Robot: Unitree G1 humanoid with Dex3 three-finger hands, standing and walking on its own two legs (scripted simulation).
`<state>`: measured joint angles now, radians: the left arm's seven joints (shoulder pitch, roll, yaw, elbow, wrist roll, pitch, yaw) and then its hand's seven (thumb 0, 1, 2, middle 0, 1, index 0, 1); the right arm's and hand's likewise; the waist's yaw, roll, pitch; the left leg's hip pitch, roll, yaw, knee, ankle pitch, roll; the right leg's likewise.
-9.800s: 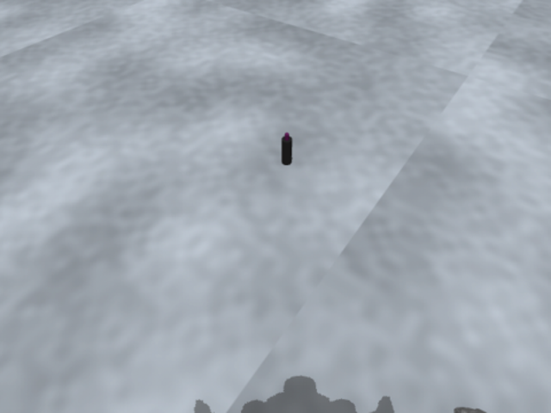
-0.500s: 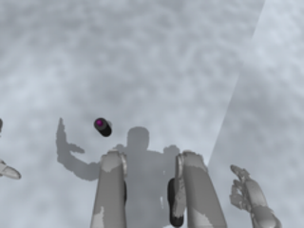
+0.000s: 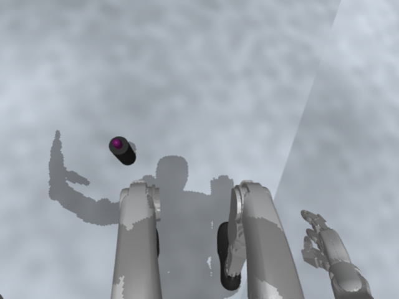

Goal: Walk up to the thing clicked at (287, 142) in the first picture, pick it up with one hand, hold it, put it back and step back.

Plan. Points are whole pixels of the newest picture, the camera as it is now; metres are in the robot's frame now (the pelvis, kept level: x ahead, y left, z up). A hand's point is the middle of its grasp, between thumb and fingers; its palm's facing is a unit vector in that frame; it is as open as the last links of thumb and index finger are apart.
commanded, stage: go down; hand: left
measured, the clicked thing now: (122, 150) +0.44 +0.23 -0.34
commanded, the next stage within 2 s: approach in 0.76 s
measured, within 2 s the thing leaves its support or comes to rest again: neither
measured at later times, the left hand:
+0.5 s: hand out of the picture +0.35 +0.40 -0.03, palm faces +0.14 -0.99 -0.08, open 17.7 cm
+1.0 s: hand out of the picture +0.37 +0.41 -0.05, palm faces +0.15 -0.99 -0.06, open 17.7 cm
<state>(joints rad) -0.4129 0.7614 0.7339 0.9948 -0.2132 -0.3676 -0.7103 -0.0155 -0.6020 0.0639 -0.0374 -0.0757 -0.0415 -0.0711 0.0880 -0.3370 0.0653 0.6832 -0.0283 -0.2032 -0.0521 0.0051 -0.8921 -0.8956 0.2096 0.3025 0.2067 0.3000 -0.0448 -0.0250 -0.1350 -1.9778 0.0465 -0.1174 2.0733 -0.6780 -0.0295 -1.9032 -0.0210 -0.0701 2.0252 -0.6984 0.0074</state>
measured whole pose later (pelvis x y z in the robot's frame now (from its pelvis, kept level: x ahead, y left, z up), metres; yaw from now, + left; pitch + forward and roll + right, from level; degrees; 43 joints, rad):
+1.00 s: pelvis -0.01 +0.00 -0.05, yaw -1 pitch +32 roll -7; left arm -0.54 0.89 0.81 1.10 -0.24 -0.39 -0.79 -0.02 -0.61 0.03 -0.06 -0.08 -0.06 -0.07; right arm 0.10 -0.36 0.11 0.68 -0.04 -0.20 -0.03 0.00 -0.90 -0.89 0.21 0.30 0.21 0.30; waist -0.08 -0.03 -0.10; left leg -2.12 0.04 -0.14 2.24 -0.68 -0.02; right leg -2.04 -0.02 -0.07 2.18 -0.70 0.02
